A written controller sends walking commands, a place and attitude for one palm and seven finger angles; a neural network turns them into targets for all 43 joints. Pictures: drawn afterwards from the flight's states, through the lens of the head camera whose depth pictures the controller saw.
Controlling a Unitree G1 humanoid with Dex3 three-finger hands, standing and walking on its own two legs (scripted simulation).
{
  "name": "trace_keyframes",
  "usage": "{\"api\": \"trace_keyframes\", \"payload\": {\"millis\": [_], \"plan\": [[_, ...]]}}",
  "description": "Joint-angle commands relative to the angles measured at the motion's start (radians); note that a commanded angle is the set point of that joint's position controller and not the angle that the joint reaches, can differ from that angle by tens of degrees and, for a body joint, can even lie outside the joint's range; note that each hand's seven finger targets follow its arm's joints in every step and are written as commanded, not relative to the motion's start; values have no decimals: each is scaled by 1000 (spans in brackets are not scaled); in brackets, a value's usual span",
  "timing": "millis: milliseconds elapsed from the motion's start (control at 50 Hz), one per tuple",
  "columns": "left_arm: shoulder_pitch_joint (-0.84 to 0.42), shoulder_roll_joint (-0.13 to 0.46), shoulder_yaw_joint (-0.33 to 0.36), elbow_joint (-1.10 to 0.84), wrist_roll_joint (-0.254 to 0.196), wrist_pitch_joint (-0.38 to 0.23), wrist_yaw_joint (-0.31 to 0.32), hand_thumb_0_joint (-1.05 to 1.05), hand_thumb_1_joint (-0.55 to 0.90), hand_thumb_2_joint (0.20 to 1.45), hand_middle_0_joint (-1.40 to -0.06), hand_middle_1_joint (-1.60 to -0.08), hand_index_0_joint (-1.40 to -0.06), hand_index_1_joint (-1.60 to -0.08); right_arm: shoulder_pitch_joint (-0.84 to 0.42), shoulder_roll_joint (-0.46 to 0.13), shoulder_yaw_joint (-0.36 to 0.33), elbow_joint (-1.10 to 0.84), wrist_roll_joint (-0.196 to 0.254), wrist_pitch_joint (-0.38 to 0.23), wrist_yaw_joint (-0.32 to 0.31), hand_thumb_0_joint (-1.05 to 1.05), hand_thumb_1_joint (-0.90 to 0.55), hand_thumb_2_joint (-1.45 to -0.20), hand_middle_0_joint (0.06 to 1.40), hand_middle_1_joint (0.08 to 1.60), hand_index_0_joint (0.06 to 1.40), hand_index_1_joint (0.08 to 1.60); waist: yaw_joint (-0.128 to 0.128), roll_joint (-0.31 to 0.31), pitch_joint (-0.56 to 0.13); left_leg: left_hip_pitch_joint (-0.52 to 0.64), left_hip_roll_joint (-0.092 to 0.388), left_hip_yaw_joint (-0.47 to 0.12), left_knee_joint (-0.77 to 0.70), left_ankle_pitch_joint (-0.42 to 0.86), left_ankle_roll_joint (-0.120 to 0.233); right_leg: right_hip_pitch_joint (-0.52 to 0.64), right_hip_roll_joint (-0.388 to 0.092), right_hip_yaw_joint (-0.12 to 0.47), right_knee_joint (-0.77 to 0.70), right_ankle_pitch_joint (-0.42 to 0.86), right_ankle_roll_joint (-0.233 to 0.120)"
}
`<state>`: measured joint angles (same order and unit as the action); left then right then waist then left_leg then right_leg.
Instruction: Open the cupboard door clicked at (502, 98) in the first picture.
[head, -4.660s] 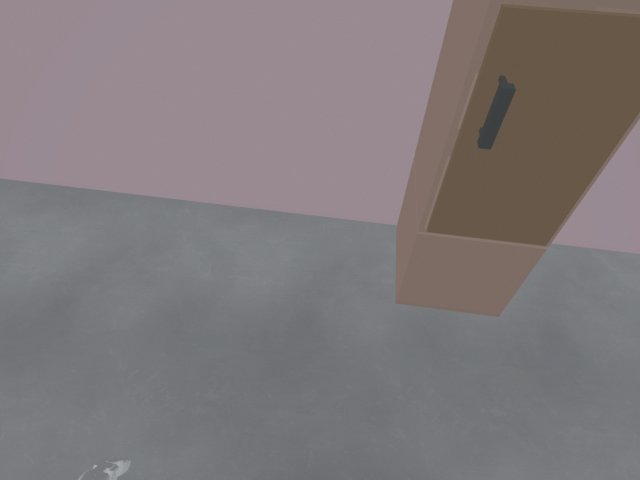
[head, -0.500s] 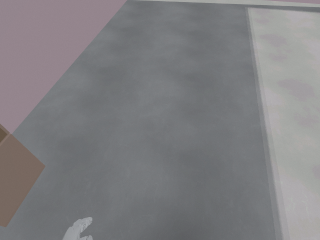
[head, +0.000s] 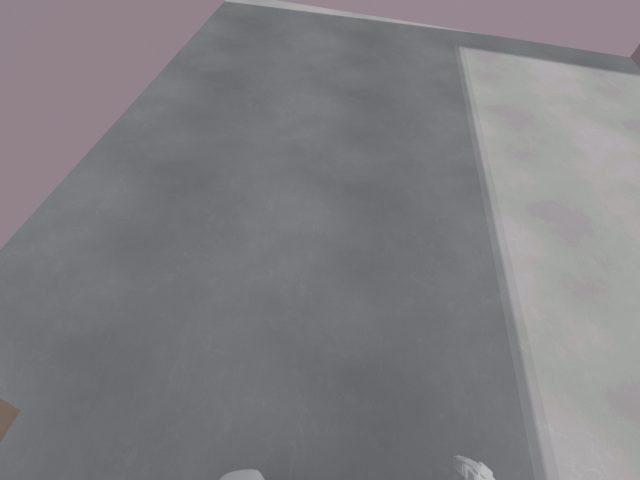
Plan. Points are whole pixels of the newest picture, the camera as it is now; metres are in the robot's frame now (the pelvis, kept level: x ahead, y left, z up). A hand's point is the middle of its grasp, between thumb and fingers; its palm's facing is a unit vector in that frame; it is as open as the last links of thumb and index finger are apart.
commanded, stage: walk to a spot facing it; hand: left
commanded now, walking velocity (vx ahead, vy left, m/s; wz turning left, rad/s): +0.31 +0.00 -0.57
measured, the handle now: out of the picture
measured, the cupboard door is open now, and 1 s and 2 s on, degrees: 0 0 0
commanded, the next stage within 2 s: turn to face it in 0.36 s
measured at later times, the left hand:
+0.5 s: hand (268, 346) +0.34 +0.12 -0.16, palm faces -0.29 -0.94 -0.19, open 7.4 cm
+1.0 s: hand (234, 359) +0.32 +0.17 -0.18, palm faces +0.03 -0.98 -0.17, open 7.4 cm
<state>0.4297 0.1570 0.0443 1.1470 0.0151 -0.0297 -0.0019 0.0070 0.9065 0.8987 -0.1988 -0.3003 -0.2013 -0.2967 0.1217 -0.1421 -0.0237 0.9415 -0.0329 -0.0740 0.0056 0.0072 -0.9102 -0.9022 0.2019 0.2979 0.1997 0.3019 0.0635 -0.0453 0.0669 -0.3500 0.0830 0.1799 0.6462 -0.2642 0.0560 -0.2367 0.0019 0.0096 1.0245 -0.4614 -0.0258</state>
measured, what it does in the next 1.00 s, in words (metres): walks ahead: right foot, then left foot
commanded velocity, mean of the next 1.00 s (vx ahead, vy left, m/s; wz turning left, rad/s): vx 0.04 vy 0.00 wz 0.08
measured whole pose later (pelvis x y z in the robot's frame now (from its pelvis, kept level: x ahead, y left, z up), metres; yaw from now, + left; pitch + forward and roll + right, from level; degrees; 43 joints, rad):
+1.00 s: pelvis +0.22 -0.01 -0.01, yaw -1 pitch +0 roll -2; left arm 0.15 0.19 0.07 0.96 0.02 0.04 0.02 0.00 0.91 0.90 -0.20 -0.30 -0.20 -0.30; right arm 0.24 -0.18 -0.06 0.95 -0.03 0.03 0.01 0.01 -0.92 -0.90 0.20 0.30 0.20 0.30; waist -0.02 -0.04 0.06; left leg -0.36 0.08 0.11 0.71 -0.36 0.01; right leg -0.37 -0.14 -0.29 0.78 -0.44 0.02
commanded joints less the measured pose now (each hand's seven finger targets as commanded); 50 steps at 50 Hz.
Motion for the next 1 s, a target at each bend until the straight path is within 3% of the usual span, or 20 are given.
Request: {"api": "trace_keyframes", "payload": {"millis": [0,80,220,320,360,420,440,460,480,500,520,540,620,700,800,900,920,940,960,980], "plan": [[-100,62,39,-116,13,-12,-16,0,900,900,-200,-300,-200,-300,192,-133,-39,26,7,-6,-27,0,-900,-900,200,300,200,300,-86,111,32,150,316,-320,-455,13,19,-336,-105,25,267,144,6],[-42,24,52,-117,21,35,-21,0,900,900,-200,-300,-200,-300,187,-89,-45,37,11,-18,-33,0,-900,-900,200,300,200,300,-31,159,21,86,254,-115,-479,41,-9,-349,-112,5,253,279,32],[-197,39,58,-193,18,52,-33,0,900,900,-200,-300,-200,-300,284,-111,-41,70,18,-13,-38,0,-900,-900,200,300,200,300,-54,163,56,253,251,18,-424,411,7,-515,-120,-52,122,361,69],[-352,35,42,-253,13,50,-33,0,900,900,-200,-300,-200,-300,351,-142,-49,94,4,8,-37,0,-900,-900,200,300,200,300,-108,183,81,327,269,91,-337,626,41,-442,-93,-138,-153,287,56],[-372,34,40,-266,12,45,-32,0,900,900,-200,-300,-200,-300,351,-152,-53,97,2,18,-38,0,-900,-900,200,300,200,300,-107,185,71,366,279,117,-287,719,43,-400,-62,-164,-243,251,38],[-278,75,46,-253,17,28,-26,0,900,900,-200,-300,-200,-300,330,-192,-71,76,9,29,-35,0,-900,-900,200,300,200,300,-62,195,-38,406,284,150,-69,937,17,-214,5,-203,-362,227,2],[-188,94,50,-230,22,14,-22,0,900,900,-200,-300,-200,-300,314,-198,-70,66,13,30,-33,0,-900,-900,200,300,200,300,-18,191,-102,363,264,159,68,913,-9,-57,20,-205,-450,291,-7],[-75,155,62,-196,28,-5,-10,0,900,900,-200,-300,-200,-300,328,-168,-61,60,24,32,-24,0,-900,-900,200,300,200,300,32,79,-201,173,230,141,288,670,-52,236,-75,-106,-531,545,-37],[19,254,78,-173,19,-21,7,0,900,900,-200,-300,-200,-300,366,-86,-42,40,39,32,-22,0,-900,-900,200,300,200,300,43,-169,-364,-147,42,103,583,-278,-114,539,-404,317,-492,1124,-175],[24,275,71,-163,-7,-15,21,0,900,900,-200,-300,-200,-300,319,-87,-37,29,43,42,-37,0,-900,-900,200,300,200,300,37,-124,-446,-138,13,-79,706,-405,-108,509,-466,317,-513,1336,-257],[-64,225,55,-183,-6,-7,31,0,900,900,-200,-300,-200,-300,304,-78,-36,30,41,54,-40,0,-900,-900,200,300,200,300,1,-15,-335,-131,41,-150,717,-316,-96,382,-444,200,-556,1207,-252],[-142,198,46,-203,-2,-11,35,0,900,900,-200,-300,-200,-300,325,-50,-24,46,33,61,-34,0,-900,-900,200,300,200,300,-29,-73,-305,-145,53,-168,703,-259,-103,310,-404,186,-586,1041,-221],[-311,114,11,-211,2,-12,41,0,900,900,-200,-300,-200,-300,358,-25,-19,104,20,106,-31,0,-900,-900,200,300,200,300,-128,16,-81,-7,66,-170,503,-150,-105,-95,-323,-43,-722,694,-122],[-300,117,23,-216,4,8,39,0,900,900,-200,-300,-200,-300,305,-40,-29,79,16,123,-19,0,-900,-900,200,300,200,300,-103,-55,-50,-48,43,-119,420,-135,-114,-95,-324,-89,-765,426,-124],[-263,145,45,-222,14,20,41,0,900,900,-200,-300,-200,-300,180,-56,-41,17,13,115,-3,0,-900,-900,200,300,200,300,-59,-98,-43,-96,41,-86,258,-175,-114,2,-367,-113,-712,411,-126],[-268,171,60,-240,7,36,37,0,900,900,-200,-300,-200,-300,208,-90,-55,-12,9,106,5,0,-900,-900,200,300,200,300,-88,-17,-86,69,13,-50,-28,-20,-98,-41,-358,-187,-535,310,-49],[-270,143,58,-253,1,45,35,0,900,900,-200,-300,-200,-300,254,-140,-65,-9,6,99,6,0,-900,-900,200,300,200,300,-114,162,-93,128,82,-193,-198,48,-63,-128,-296,-214,-378,179,0],[-275,85,50,-295,-8,53,28,0,900,900,-200,-300,-200,-300,289,-244,-86,-23,-3,91,0,0,-900,-900,200,300,200,300,-131,458,-63,157,308,-547,-347,273,54,-334,-144,-251,-149,-104,90],[-353,100,45,-332,5,56,25,0,900,900,-200,-300,-200,-300,306,-281,-95,-18,-7,93,-9,0,-900,-900,200,300,200,300,-160,390,-61,137,391,-627,-388,333,147,-371,-102,-137,58,-180,85],[-351,99,51,-326,8,59,20,0,900,900,-200,-300,-200,-300,271,-271,-93,-18,-6,89,-18,0,-900,-900,200,300,200,300,-133,283,-81,142,352,-568,-379,294,150,-388,-124,-65,137,-90,77]]}}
